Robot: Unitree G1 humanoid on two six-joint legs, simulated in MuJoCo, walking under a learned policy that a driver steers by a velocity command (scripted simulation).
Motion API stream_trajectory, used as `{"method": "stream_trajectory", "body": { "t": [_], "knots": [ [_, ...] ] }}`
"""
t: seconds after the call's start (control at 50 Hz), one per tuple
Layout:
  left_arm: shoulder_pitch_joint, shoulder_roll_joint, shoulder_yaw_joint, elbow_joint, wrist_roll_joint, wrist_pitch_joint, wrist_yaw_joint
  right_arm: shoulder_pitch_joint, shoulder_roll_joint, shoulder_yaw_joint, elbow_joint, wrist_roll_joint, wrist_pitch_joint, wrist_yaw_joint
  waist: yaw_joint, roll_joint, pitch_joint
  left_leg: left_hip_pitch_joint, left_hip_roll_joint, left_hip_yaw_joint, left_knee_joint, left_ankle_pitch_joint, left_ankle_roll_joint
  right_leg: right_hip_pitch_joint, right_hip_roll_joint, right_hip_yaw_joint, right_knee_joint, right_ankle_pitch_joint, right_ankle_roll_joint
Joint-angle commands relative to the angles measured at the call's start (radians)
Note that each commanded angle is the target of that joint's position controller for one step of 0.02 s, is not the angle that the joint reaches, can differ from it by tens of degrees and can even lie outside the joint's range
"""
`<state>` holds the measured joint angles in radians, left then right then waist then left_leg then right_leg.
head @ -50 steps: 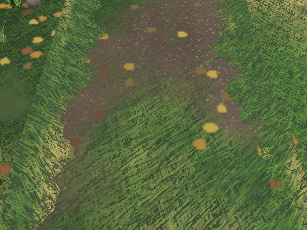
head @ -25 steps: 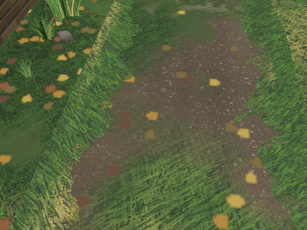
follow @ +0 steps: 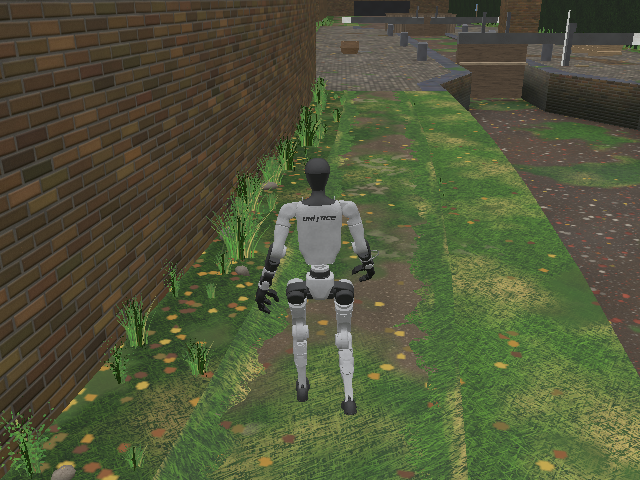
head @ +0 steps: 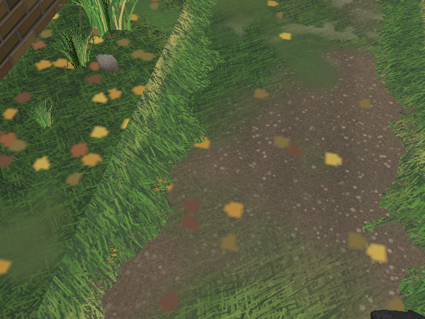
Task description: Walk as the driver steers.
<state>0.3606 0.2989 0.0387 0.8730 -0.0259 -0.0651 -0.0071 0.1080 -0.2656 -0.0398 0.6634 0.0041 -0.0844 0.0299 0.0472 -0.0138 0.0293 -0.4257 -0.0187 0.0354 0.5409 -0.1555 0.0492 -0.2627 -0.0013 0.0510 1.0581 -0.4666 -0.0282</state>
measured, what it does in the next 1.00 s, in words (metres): walks ahead, turning right: right foot, then left foot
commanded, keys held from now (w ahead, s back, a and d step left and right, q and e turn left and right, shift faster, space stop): w+e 0.60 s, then w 0.40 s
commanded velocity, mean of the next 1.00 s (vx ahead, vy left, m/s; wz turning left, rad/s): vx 0.50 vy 0.00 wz -0.35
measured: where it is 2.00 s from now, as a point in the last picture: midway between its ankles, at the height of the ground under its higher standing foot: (294, 200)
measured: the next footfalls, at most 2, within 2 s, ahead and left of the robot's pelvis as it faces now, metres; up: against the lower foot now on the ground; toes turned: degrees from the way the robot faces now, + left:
right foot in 0.46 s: +0.39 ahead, -0.17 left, +0.00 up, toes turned -15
left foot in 0.96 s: +0.74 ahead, -0.07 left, +0.00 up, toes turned -23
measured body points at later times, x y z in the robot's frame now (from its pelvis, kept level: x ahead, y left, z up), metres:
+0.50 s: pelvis +0.27 -0.06 -0.01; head +0.31 -0.08 +0.43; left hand +0.52 +0.14 -0.10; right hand +0.24 -0.35 -0.14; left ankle +0.10 +0.10 -0.68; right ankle +0.35 -0.16 -0.73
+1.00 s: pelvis +0.56 -0.11 -0.01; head +0.59 -0.11 +0.44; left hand +0.70 +0.15 -0.13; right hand +0.66 -0.42 -0.08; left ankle +0.70 -0.05 -0.73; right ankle +0.36 -0.16 -0.71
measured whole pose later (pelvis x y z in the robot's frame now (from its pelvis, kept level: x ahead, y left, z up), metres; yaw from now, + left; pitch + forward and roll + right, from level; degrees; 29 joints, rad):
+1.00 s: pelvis +0.56 -0.11 -0.01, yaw -24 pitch +2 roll +0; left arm 0.37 0.30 0.07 0.80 -0.01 -0.03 0.01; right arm 0.08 -0.27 -0.04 0.72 -0.01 -0.12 0.04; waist 0.06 -0.01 0.01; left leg -0.47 -0.02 0.02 0.54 -0.12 0.05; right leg -0.09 0.06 0.13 0.68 -0.50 -0.05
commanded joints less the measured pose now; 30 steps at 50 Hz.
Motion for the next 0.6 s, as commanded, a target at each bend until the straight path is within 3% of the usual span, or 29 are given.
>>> {"method": "stream_trajectory", "body": {
  "t": [0.02,0.06,0.12,0.18,0.26,0.32,0.36,0.4,0.42,0.44,0.46,0.48,0.5,0.52,0.54,0.56,0.58,0.6],
  "knots": [
    [-0.085,0.124,0.030,-0.105,-0.001,-0.031,0.000,0.155,-0.120,-0.040,0.000,-0.010,-0.005,-0.005,-0.094,0.067,-0.089,0.433,0.297,-0.385,-0.289,0.017,0.180,-0.450,-0.103,0.039,0.133,0.122,-0.002],
    [-0.036,0.090,0.030,-0.087,-0.003,-0.004,0.001,0.117,-0.094,-0.036,0.012,-0.016,-0.022,-0.003,-0.046,0.108,-0.072,0.320,0.262,-0.278,-0.352,0.082,0.170,-0.352,-0.131,0.053,0.090,0.183,0.012],
    [-0.062,0.059,0.029,-0.096,-0.001,0.022,0.007,0.119,-0.113,-0.046,0.047,-0.019,-0.039,-0.009,-0.033,0.087,-0.023,0.263,0.263,-0.164,-0.409,0.161,0.173,-0.388,-0.130,0.070,0.029,0.266,0.036],
    [-0.124,0.052,0.031,-0.115,0.004,0.020,0.002,0.133,-0.127,-0.050,0.075,-0.023,-0.037,-0.021,-0.047,0.067,-0.001,0.295,0.247,-0.060,-0.424,0.222,0.153,-0.436,-0.118,0.080,-0.113,0.429,0.044],
    [-0.253,0.024,0.018,-0.157,0.009,0.011,-0.021,0.161,-0.152,-0.054,0.106,-0.014,-0.028,-0.034,-0.098,0.052,0.035,0.328,0.237,0.050,-0.436,0.238,0.120,-0.400,-0.102,0.000,-0.323,0.580,0.030],
    [-0.337,0.018,0.012,-0.206,0.008,0.011,-0.038,0.214,-0.170,-0.061,0.140,-0.003,-0.008,-0.038,-0.130,0.041,0.062,0.447,0.274,0.081,-0.401,0.278,0.112,-0.447,-0.094,-0.032,-0.405,0.538,0.006],
    [-0.366,0.025,0.015,-0.238,0.007,0.012,-0.050,0.225,-0.182,-0.066,0.154,0.006,0.010,-0.041,-0.127,0.051,0.064,0.524,0.298,0.097,-0.347,0.374,0.099,-0.463,-0.080,-0.061,-0.433,0.450,-0.017],
    [-0.336,0.049,0.028,-0.254,0.007,0.015,-0.059,0.203,-0.207,-0.074,0.150,0.011,0.026,-0.050,-0.090,0.085,0.021,0.559,0.302,0.129,-0.237,0.674,0.075,-0.373,-0.029,-0.120,-0.441,0.345,-0.053],
    [-0.278,0.071,0.041,-0.248,0.008,0.019,-0.060,0.193,-0.221,-0.078,0.145,0.012,0.035,-0.056,-0.053,0.107,-0.025,0.561,0.297,0.143,-0.137,0.842,0.062,-0.283,0.009,-0.151,-0.433,0.293,-0.075],
    [-0.154,0.109,0.065,-0.222,0.005,0.022,-0.055,0.178,-0.227,-0.078,0.141,0.012,0.044,-0.062,0.019,0.103,-0.093,0.521,0.273,0.166,0.035,0.916,0.041,-0.116,0.052,-0.167,-0.467,0.300,-0.105],
    [0.017,0.175,0.100,-0.181,0.003,0.026,-0.040,0.173,-0.214,-0.070,0.130,0.010,0.043,-0.068,0.104,0.060,-0.181,0.355,0.232,0.178,0.282,0.775,0.002,0.170,0.048,-0.099,-0.521,0.351,-0.150],
    [0.084,0.292,0.128,-0.170,-0.001,0.032,-0.019,0.247,-0.097,-0.032,0.082,-0.024,0.022,-0.057,0.053,-0.178,-0.275,-0.081,0.088,0.167,0.659,0.055,-0.063,0.547,-0.207,0.364,-0.543,0.297,-0.300],
    [0.080,0.274,0.112,-0.200,0.002,0.019,-0.023,0.231,-0.084,-0.015,0.067,-0.016,-0.021,-0.039,0.046,-0.180,-0.422,-0.288,-0.046,-0.068,0.848,-0.448,-0.073,0.693,-0.343,0.803,-0.713,0.201,-0.420],
    [0.063,0.201,0.091,-0.197,0.011,0.010,-0.025,0.119,-0.155,-0.035,0.040,0.025,-0.048,-0.023,0.084,-0.099,-0.328,-0.390,0.021,-0.147,0.868,-0.378,-0.050,0.642,-0.312,0.672,-0.747,0.202,-0.357],
    [0.013,0.167,0.082,-0.199,0.009,0.004,-0.024,0.076,-0.152,-0.031,0.025,0.033,-0.062,-0.020,0.056,-0.053,-0.208,-0.394,0.064,-0.130,0.793,-0.287,-0.032,0.497,-0.269,0.526,-0.751,0.259,-0.315],
    [-0.057,0.141,0.074,-0.210,0.007,0.004,-0.022,0.071,-0.146,-0.033,0.033,0.011,-0.066,-0.028,0.008,0.012,-0.133,-0.342,0.102,-0.121,0.697,-0.226,-0.036,0.345,-0.225,0.423,-0.761,0.347,-0.281],
    [-0.107,0.108,0.062,-0.228,0.014,0.004,-0.019,0.080,-0.159,-0.043,0.040,-0.007,-0.057,-0.033,-0.029,0.000,-0.095,-0.269,0.127,-0.120,0.629,-0.185,-0.045,0.232,-0.193,0.354,-0.784,0.440,-0.266],
    [-0.130,0.101,0.059,-0.243,0.022,0.004,-0.016,0.096,-0.157,-0.046,0.040,-0.012,-0.043,-0.032,-0.054,-0.022,-0.085,-0.214,0.134,-0.121,0.601,-0.160,-0.057,0.160,-0.173,0.331,-0.808,0.484,-0.266]
  ]
}}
